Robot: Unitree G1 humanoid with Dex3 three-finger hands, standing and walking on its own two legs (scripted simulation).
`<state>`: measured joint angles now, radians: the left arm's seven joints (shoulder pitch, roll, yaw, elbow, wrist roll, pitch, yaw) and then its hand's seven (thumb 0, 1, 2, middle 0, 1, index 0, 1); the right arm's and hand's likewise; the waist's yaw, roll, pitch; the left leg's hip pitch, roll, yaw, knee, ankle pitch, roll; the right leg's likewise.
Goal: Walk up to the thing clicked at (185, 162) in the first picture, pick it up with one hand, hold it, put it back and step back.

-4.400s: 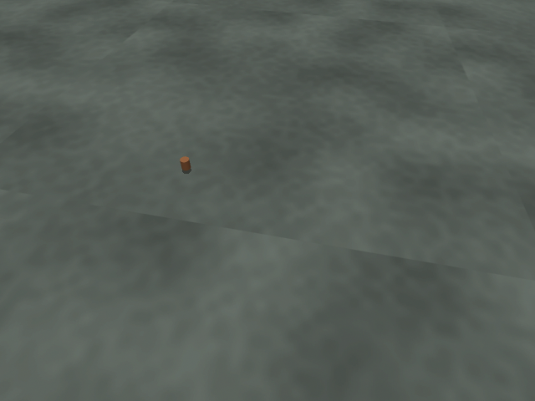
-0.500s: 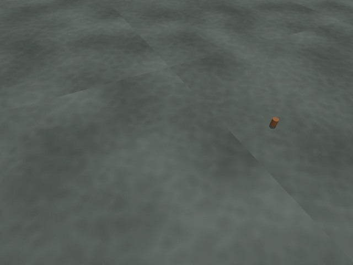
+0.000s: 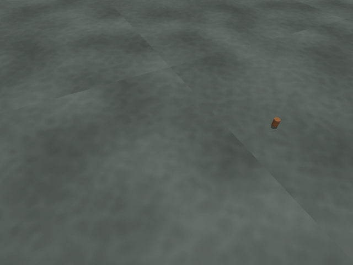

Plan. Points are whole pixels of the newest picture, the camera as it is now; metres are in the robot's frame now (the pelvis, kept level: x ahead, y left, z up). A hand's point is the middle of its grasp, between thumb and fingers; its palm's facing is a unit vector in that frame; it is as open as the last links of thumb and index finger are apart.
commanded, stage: stand
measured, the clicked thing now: (276, 122) +1.28 -0.80 -0.75
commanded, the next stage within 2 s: walk up in 1.32 s
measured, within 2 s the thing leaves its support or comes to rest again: neither
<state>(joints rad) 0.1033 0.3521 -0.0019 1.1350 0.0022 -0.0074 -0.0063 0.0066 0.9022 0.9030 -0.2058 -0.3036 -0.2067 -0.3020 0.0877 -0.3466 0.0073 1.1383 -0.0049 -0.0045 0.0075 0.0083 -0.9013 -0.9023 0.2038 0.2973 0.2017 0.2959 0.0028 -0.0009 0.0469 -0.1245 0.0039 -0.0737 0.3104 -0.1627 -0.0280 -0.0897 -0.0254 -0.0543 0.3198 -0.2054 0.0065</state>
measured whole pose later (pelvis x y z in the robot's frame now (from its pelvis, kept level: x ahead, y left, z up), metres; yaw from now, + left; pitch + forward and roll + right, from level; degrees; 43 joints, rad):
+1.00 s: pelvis +0.00 +0.00 +0.00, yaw -1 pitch -2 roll +0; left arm 0.12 0.36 0.00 1.12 0.00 0.00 -0.01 0.01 0.90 0.90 -0.21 -0.30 -0.21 -0.30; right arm 0.12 -0.35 0.01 1.13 -0.01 0.00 0.01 0.01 -0.90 -0.90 0.20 0.30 0.20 0.30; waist 0.00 0.00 0.04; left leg -0.11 0.01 -0.06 0.30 -0.16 -0.03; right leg -0.09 -0.02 -0.04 0.32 -0.21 0.00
